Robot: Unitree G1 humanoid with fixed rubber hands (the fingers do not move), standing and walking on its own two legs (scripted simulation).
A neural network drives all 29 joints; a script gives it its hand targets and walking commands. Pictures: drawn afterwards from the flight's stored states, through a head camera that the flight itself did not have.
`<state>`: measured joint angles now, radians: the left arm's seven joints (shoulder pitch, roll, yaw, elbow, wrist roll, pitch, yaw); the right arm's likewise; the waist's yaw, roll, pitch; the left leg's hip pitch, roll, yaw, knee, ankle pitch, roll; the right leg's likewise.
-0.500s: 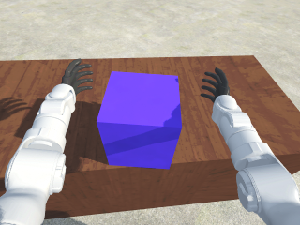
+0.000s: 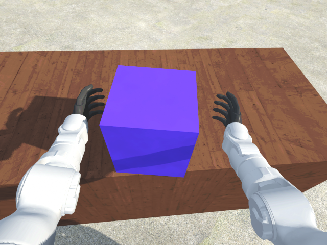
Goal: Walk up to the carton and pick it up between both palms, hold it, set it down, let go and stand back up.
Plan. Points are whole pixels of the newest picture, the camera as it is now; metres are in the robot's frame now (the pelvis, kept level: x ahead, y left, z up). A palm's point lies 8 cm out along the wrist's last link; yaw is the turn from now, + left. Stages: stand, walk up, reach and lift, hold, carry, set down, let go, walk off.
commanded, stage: reach and lift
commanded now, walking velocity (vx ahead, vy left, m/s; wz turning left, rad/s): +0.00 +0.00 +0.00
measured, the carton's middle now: (153, 125) +0.44 +0.03 -0.01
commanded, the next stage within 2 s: none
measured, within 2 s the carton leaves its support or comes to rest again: neither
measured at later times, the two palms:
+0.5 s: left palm (88, 122) +0.43 +0.21 +0.02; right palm (225, 129) +0.40 -0.16 +0.02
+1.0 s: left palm (100, 118) +0.44 +0.18 +0.03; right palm (211, 130) +0.40 -0.12 +0.02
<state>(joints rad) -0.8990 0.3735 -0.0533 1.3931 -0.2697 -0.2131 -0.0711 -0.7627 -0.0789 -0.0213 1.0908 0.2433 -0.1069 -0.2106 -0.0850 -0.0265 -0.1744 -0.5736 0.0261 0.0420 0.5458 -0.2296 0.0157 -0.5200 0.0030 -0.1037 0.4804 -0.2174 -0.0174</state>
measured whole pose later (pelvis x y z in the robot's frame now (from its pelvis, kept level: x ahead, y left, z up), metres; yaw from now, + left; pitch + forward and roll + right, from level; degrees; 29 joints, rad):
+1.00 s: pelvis -0.01 +0.01 -0.01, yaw +0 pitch +19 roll -3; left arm -1.00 0.19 0.35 1.44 0.21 -0.40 -0.01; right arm -0.84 0.10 -0.63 1.21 -0.32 -0.41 -0.18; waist -0.05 -0.03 -0.14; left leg -0.72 0.03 0.03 0.66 -0.26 0.02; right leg -0.65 0.01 -0.12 0.56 -0.23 -0.01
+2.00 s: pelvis +0.01 +0.01 +0.01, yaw +1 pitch +13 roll -2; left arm -0.81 0.07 0.51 1.22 0.38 -0.36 -0.06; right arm -0.67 0.20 -0.75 1.07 -0.49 -0.43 -0.16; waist -0.02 -0.06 -0.08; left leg -0.48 0.01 0.03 0.46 -0.21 0.03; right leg -0.40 0.00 -0.11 0.34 -0.17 -0.01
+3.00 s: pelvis +0.01 +0.00 +0.01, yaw +0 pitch +12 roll -2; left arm -0.80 0.11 0.30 1.30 0.18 -0.39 -0.01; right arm -0.63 0.11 -0.47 1.14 -0.27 -0.45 -0.21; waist -0.01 -0.04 -0.12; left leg -0.42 0.02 0.05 0.38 -0.17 0.02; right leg -0.35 0.01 -0.09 0.28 -0.13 -0.01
